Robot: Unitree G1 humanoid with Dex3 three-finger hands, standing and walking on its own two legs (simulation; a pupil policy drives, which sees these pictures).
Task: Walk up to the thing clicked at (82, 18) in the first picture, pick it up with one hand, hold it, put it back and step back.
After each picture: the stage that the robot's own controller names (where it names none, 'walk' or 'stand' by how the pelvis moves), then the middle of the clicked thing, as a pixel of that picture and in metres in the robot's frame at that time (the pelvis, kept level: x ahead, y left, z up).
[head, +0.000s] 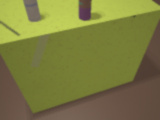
stand; out of the picture +0.83 -0.03 +0.12
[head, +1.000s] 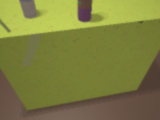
rise first; out of the picture +0.75 +0.01 +0.14
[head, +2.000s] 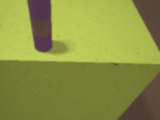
rise first; (41, 19) +0.51 +0.16 +0.15
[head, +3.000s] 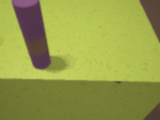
stand; (35, 37) +0.45 +0.16 +0.14
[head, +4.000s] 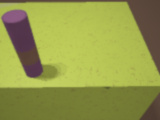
stand; (26, 48) +0.45 +0.20 +0.11
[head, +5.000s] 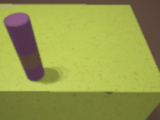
stand; (27, 51) +0.43 +0.19 +0.11
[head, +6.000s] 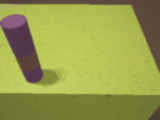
stand; (25, 53) +0.42 +0.20 +0.11
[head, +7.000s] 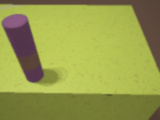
stand; (26, 53) +0.43 +0.19 +0.11
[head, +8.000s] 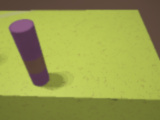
rise first; (32, 57) +0.42 +0.19 +0.12
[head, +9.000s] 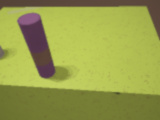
go down; (39, 49) +0.45 +0.19 +0.12
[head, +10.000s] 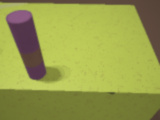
go down; (29, 49) +0.44 +0.17 +0.12
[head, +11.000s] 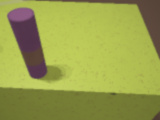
go down; (31, 48) +0.44 +0.17 +0.12
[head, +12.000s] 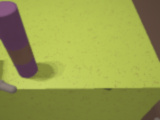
close in; (17, 45) +0.43 +0.19 +0.14
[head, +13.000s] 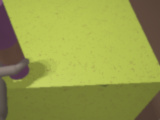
lift; (6, 45) +0.42 +0.21 +0.15
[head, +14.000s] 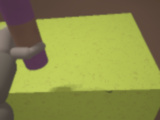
lift; (22, 24) +0.36 +0.14 +0.31
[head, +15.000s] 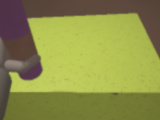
hold; (17, 36) +0.33 +0.16 +0.29
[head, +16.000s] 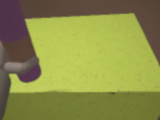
hold; (16, 39) +0.34 +0.17 +0.28
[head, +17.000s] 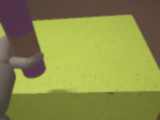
crouch; (21, 35) +0.35 +0.15 +0.29
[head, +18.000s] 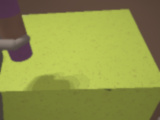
crouch; (8, 18) +0.41 +0.19 +0.29
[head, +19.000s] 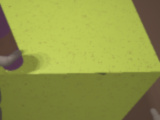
lower; out of the picture +0.45 +0.21 +0.16
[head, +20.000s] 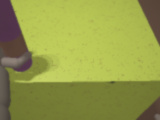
lower; (10, 37) +0.43 +0.20 +0.16
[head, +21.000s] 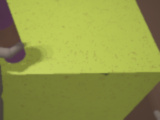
lower; (2, 26) +0.46 +0.20 +0.17
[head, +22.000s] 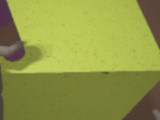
lower; (1, 24) +0.47 +0.20 +0.17
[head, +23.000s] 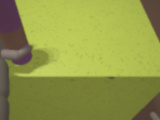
draw back; (10, 28) +0.45 +0.19 +0.17
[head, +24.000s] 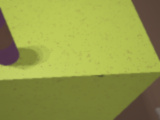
sink last; out of the picture +0.45 +0.20 +0.17
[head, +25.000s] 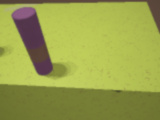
sink last; (35, 45) +0.45 +0.19 +0.14
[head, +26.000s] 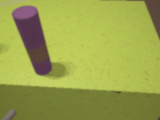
stand; (35, 45) +0.44 +0.18 +0.12
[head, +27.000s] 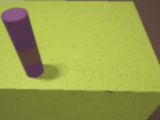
stand; (26, 47) +0.44 +0.19 +0.12
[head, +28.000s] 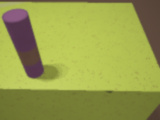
stand; (27, 48) +0.44 +0.19 +0.12
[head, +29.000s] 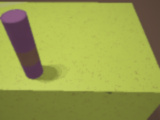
stand; (25, 49) +0.44 +0.20 +0.12
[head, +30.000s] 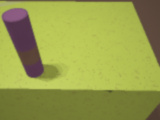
stand; (26, 47) +0.44 +0.19 +0.12
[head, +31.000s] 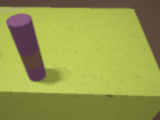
walk; (29, 52) +0.44 +0.19 +0.12
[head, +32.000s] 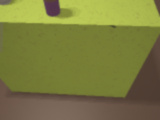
walk; out of the picture +0.73 +0.14 +0.14
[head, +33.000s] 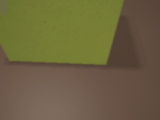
stand; out of the picture +1.11 +0.21 +0.14
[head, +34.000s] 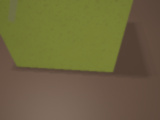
stand; out of the picture +1.09 +0.17 +0.14
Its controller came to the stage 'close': yes
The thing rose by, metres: 0.19
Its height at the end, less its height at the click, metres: +0.00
